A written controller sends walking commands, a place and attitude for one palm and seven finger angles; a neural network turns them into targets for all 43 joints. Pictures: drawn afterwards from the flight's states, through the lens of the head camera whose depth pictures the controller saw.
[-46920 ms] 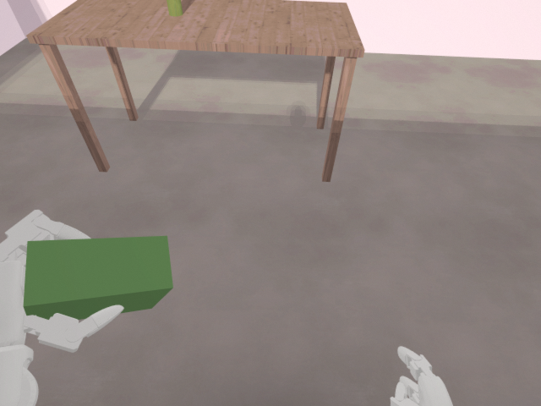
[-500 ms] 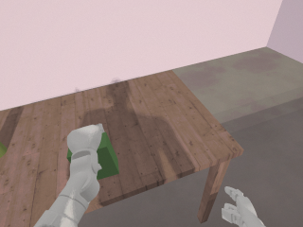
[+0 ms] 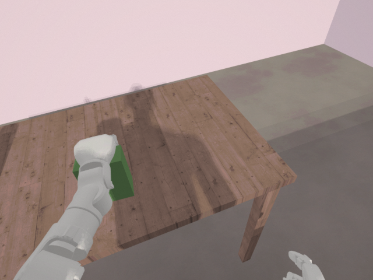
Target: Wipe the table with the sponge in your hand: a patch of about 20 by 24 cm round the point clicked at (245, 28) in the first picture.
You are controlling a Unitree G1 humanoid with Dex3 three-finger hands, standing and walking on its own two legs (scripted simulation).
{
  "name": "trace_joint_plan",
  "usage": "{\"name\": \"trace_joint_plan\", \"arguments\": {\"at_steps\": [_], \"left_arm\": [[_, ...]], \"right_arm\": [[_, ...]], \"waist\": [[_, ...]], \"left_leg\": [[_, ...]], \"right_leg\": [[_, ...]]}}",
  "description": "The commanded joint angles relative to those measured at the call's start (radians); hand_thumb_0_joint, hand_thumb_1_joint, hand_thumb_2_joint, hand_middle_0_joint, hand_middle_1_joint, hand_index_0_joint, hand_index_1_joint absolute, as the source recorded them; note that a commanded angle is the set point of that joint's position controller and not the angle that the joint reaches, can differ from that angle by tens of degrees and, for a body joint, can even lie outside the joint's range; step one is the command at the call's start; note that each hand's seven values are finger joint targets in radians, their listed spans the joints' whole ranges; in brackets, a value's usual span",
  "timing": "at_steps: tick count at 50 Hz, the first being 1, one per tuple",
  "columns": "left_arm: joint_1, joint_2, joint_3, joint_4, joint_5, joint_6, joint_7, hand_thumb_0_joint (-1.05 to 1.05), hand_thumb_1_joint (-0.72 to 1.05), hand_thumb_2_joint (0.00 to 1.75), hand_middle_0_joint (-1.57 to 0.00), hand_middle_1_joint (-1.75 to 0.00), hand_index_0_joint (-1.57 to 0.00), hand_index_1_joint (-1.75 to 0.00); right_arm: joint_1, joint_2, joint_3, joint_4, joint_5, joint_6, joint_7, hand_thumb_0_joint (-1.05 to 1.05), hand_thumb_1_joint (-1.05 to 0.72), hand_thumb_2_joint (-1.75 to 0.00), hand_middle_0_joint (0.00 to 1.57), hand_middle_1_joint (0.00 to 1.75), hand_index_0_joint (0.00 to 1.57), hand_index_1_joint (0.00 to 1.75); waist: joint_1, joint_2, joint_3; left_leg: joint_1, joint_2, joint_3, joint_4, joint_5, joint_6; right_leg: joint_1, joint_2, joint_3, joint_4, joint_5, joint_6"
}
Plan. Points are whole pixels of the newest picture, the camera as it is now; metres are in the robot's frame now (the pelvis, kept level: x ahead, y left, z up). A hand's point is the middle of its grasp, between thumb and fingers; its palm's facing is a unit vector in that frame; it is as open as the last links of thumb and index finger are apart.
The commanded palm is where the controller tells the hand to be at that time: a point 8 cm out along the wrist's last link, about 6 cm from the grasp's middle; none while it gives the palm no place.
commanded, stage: wipe forward along the middle lane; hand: left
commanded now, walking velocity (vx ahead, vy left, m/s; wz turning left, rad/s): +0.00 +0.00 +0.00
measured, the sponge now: (109, 182) +0.35 +0.24 +0.00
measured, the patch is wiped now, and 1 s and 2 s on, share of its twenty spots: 1.00 1.00 1.00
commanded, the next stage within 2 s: slide back across to the first lane in 0.72 s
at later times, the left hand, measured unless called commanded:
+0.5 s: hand (101, 149) +0.41 +0.26 +0.06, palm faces -0.10 +0.00 -0.99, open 10.1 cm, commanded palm +0.40 +0.26 +0.09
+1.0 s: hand (96, 137) +0.45 +0.29 +0.06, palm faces -0.10 -0.03 -0.99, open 10.1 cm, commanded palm +0.42 +0.30 +0.11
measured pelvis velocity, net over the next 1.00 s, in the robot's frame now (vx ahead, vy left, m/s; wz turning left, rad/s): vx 0.02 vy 0.03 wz -0.02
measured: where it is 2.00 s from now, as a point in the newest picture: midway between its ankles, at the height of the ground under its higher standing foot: outside the picture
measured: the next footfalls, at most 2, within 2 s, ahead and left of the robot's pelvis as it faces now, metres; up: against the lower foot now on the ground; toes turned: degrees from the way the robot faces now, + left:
none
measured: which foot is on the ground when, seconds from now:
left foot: down 0.00-1.00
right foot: down 0.00-1.00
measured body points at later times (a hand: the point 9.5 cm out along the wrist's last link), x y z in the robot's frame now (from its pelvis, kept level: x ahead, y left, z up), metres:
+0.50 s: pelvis +0.00 +0.01 +0.00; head +0.02 -0.01 +0.45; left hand +0.41 +0.26 +0.11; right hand +0.13 -0.25 -0.13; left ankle +0.02 +0.14 -0.74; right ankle +0.00 -0.08 -0.74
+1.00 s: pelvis +0.02 +0.03 +0.00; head +0.06 +0.02 +0.45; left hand +0.45 +0.29 +0.11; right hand +0.09 -0.24 -0.13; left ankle +0.02 +0.14 -0.74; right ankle +0.00 -0.08 -0.74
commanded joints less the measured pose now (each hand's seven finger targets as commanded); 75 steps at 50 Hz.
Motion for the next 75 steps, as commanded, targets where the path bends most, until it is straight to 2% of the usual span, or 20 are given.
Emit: {"name": "trace_joint_plan", "arguments": {"at_steps": [1, 7, 10, 20, 24, 28, 36, 40, 42, 44, 46, 49, 53, 54, 58, 59, 63, 67, 70, 75], "left_arm": [[-0.273, 0.188, 0.068, -0.009, 0.023, -0.009, 0.043, 0.0, 0.1, 1.3, -1.2, -1.6, -1.2, -1.6], [-0.388, 0.225, 0.078, 0.076, 0.039, -0.031, 0.057, 0.0, 0.1, 1.3, -1.2, -1.6, -1.2, -1.6], [-0.434, 0.225, 0.071, 0.099, 0.041, -0.046, 0.062, 0.0, 0.1, 1.3, -1.2, -1.6, -1.2, -1.6], [-0.548, 0.249, 0.081, 0.221, 0.035, -0.077, 0.075, 0.0, 0.1, 1.3, -1.2, -1.6, -1.2, -1.6], [-0.546, 0.255, 0.1, 0.231, 0.035, -0.086, 0.081, 0.0, 0.1, 1.3, -1.2, -1.6, -1.2, -1.6], [-0.59, 0.282, 0.1, 0.279, 0.05, -0.081, 0.087, 0.0, 0.1, 1.3, -1.2, -1.6, -1.2, -1.6], [-0.678, 0.35, 0.129, 0.35, 0.056, -0.089, 0.093, 0.0, 0.1, 1.3, -1.2, -1.6, -1.2, -1.6], [-0.714, 0.324, 0.107, 0.366, 0.063, -0.093, 0.089, 0.0, 0.1, 1.3, -1.2, -1.6, -1.2, -1.6], [-0.673, 0.33, 0.118, 0.37, 0.063, -0.096, 0.084, 0.0, 0.1, 1.3, -1.2, -1.6, -1.2, -1.6], [-0.671, 0.394, 0.176, 0.34, 0.058, -0.108, 0.081, 0.0, 0.1, 1.3, -1.2, -1.6, -1.2, -1.6], [-0.654, 0.363, 0.147, 0.3, 0.061, -0.115, 0.081, 0.0, 0.1, 1.3, -1.2, -1.6, -1.2, -1.6], [-0.606, 0.433, 0.22, 0.249, 0.06, -0.122, 0.083, 0.0, 0.1, 1.3, -1.2, -1.6, -1.2, -1.6], [-0.557, 0.419, 0.191, 0.216, 0.069, -0.1, 0.082, 0.0, 0.1, 1.3, -1.2, -1.6, -1.2, -1.6], [-0.542, 0.429, 0.212, 0.199, 0.059, -0.097, 0.077, 0.0, 0.1, 1.3, -1.2, -1.6, -1.2, -1.6], [-0.519, 0.424, 0.185, 0.168, 0.06, -0.082, 0.044, 0.0, 0.1, 1.3, -1.2, -1.6, -1.2, -1.6], [-0.502, 0.436, 0.206, 0.136, 0.052, -0.089, 0.033, 0.0, 0.1, 1.3, -1.2, -1.6, -1.2, -1.6], [-0.467, 0.41, 0.169, 0.08, 0.064, -0.106, -0.002, 0.0, 0.1, 1.3, -1.2, -1.6, -1.2, -1.6], [-0.427, 0.438, 0.199, 0.021, 0.059, -0.134, -0.021, 0.0, 0.1, 1.3, -1.2, -1.6, -1.2, -1.6], [-0.443, 0.41, 0.174, -0.006, 0.058, -0.142, -0.03, 0.0, 0.1, 1.3, -1.2, -1.6, -1.2, -1.6], [-0.417, 0.432, 0.204, -0.045, 0.058, -0.155, -0.027, 0.0, 0.1, 1.3, -1.2, -1.6, -1.2, -1.6]], "right_arm": [[-0.132, -0.111, -0.038, -0.149, -0.002, -0.042, -0.006, 0.0, -0.9, -0.9, 0.2, 0.3, 0.2, 0.3], [-0.102, -0.114, -0.037, -0.131, -0.004, -0.042, -0.012, 0.0, -0.9, -0.9, 0.2, 0.3, 0.2, 0.3], [-0.084, -0.111, -0.039, -0.128, -0.004, -0.042, -0.011, 0.0, -0.9, -0.9, 0.2, 0.3, 0.2, 0.3], [-0.022, -0.12, -0.044, -0.105, -0.006, -0.04, -0.005, 0.0, -0.9, -0.9, 0.2, 0.3, 0.2, 0.3], [-0.01, -0.119, -0.049, -0.107, -0.009, -0.036, 0.001, 0.0, -0.9, -0.9, 0.2, 0.3, 0.2, 0.3], [0.016, -0.128, -0.05, -0.088, -0.01, -0.033, 0.004, 0.0, -0.9, -0.9, 0.2, 0.3, 0.2, 0.3], [0.065, -0.138, -0.054, -0.068, -0.014, -0.038, 0.001, 0.0, -0.9, -0.9, 0.2, 0.3, 0.2, 0.3], [0.087, -0.138, -0.058, -0.063, -0.02, -0.042, 0.007, 0.0, -0.9, -0.9, 0.2, 0.3, 0.2, 0.3], [0.093, -0.135, -0.061, -0.07, -0.021, -0.039, 0.011, 0.0, -0.9, -0.9, 0.2, 0.3, 0.2, 0.3], [0.088, -0.138, -0.061, -0.076, -0.021, -0.036, 0.009, 0.0, -0.9, -0.9, 0.2, 0.3, 0.2, 0.3], [0.092, -0.133, -0.065, -0.086, -0.022, -0.034, 0.014, 0.0, -0.9, -0.9, 0.2, 0.3, 0.2, 0.3], [0.073, -0.136, -0.068, -0.097, -0.022, -0.031, 0.016, 0.0, -0.9, -0.9, 0.2, 0.3, 0.2, 0.3], [0.052, -0.138, -0.066, -0.103, -0.016, -0.029, 0.022, 0.0, -0.9, -0.9, 0.2, 0.3, 0.2, 0.3], [0.037, -0.136, -0.065, -0.108, -0.013, -0.031, 0.023, 0.0, -0.9, -0.9, 0.2, 0.3, 0.2, 0.3], [0.029, -0.143, -0.063, -0.114, -0.012, -0.026, 0.023, 0.0, -0.9, -0.9, 0.2, 0.3, 0.2, 0.3], [0.018, -0.141, -0.062, -0.124, -0.011, -0.028, 0.022, 0.0, -0.9, -0.9, 0.2, 0.3, 0.2, 0.3], [0.015, -0.142, -0.062, -0.137, -0.012, -0.022, 0.018, 0.0, -0.9, -0.9, 0.2, 0.3, 0.2, 0.3], [0.011, -0.141, -0.065, -0.146, -0.014, -0.018, 0.014, 0.0, -0.9, -0.9, 0.2, 0.3, 0.2, 0.3], [0.008, -0.141, -0.064, -0.148, -0.013, -0.017, 0.012, 0.0, -0.9, -0.9, 0.2, 0.3, 0.2, 0.3], [0.006, -0.142, -0.067, -0.149, -0.019, -0.014, 0.011, 0.0, -0.9, -0.9, 0.2, 0.3, 0.2, 0.3]], "waist": [[-0.011, -0.161, -0.142], [-0.034, -0.173, -0.113], [-0.035, -0.136, -0.159], [-0.062, -0.151, -0.207], [-0.056, -0.147, -0.241], [-0.076, -0.141, -0.2], [-0.095, -0.147, -0.24], [-0.103, -0.1, -0.264], [-0.087, -0.095, -0.293], [-0.066, -0.092, -0.328], [-0.066, -0.067, -0.323], [-0.035, -0.087, -0.343], [-0.036, -0.076, -0.284], [-0.02, -0.054, -0.279], [-0.031, -0.069, -0.266], [-0.016, -0.047, -0.279], [-0.033, -0.055, -0.253], [-0.021, -0.022, -0.266], [-0.029, -0.016, -0.245], [-0.016, -0.004, -0.295]], "left_leg": [[0.02, -0.058, 0.014, -0.03, 0.048, 0.06], [-0.009, -0.056, 0.009, -0.028, 0.004, 0.062], [-0.002, -0.056, 0.008, -0.026, 0.019, 0.061], [-0.023, -0.05, 0.005, -0.008, 0.06, 0.065], [-0.029, -0.049, 0.004, -0.005, 0.101, 0.062], [-0.04, -0.046, 0.007, -0.003, 0.079, 0.064], [-0.057, -0.043, 0.0, 0.008, 0.085, 0.065], [-0.026, -0.037, -0.004, 0.019, 0.124, 0.065], [-0.023, -0.037, -0.001, 0.02, 0.139, 0.063], [-0.017, -0.036, -0.01, 0.012, 0.176, 0.062], [0.01, -0.039, -0.002, 0.015, 0.199, 0.066], [0.023, -0.039, -0.009, 0.002, 0.243, 0.068], [0.041, -0.042, -0.001, -0.018, 0.235, 0.068], [0.051, -0.041, -0.009, -0.025, 0.259, 0.066], [0.084, -0.041, -0.008, -0.028, 0.263, 0.069], [0.096, -0.042, -0.016, -0.033, 0.295, 0.068], [0.124, -0.041, -0.016, -0.027, 0.312, 0.068], [0.16, -0.041, -0.026, -0.018, 0.367, 0.062], [0.184, -0.036, -0.04, -0.016, 0.395, 0.058], [0.213, -0.036, -0.048, 0.004, 0.483, 0.049]], "right_leg": [[0.06, -0.043, 0.08, -0.114, 0.134, 0.022], [0.013, -0.044, 0.074, -0.121, 0.059, 0.027], [0.021, -0.044, 0.067, -0.109, 0.072, 0.024], [0.03, -0.044, 0.061, -0.091, 0.165, 0.029], [0.053, -0.044, 0.056, -0.081, 0.234, 0.025], [0.013, -0.042, 0.051, -0.085, 0.199, 0.027], [0.006, -0.038, 0.045, -0.075, 0.195, 0.03], [-0.019, -0.03, 0.036, -0.063, 0.218, 0.023], [0.003, -0.03, 0.034, -0.061, 0.235, 0.022], [0.041, -0.031, 0.035, -0.055, 0.27, 0.016], [0.046, -0.028, 0.028, -0.056, 0.291, 0.017], [0.094, -0.027, 0.03, -0.06, 0.325, 0.011], [0.091, -0.025, 0.021, -0.077, 0.302, 0.013], [0.093, -0.024, 0.019, -0.078, 0.307, 0.005], [0.101, -0.024, 0.017, -0.09, 0.31, 0.007], [0.115, -0.024, 0.017, -0.088, 0.33, 0.0], [0.103, -0.022, 0.012, -0.094, 0.346, 0.0], [0.101, -0.02, 0.009, -0.09, 0.368, -0.008], [0.068, -0.016, -0.002, -0.088, 0.346, -0.011], [0.081, -0.015, -0.003, -0.072, 0.391, -0.017]]}}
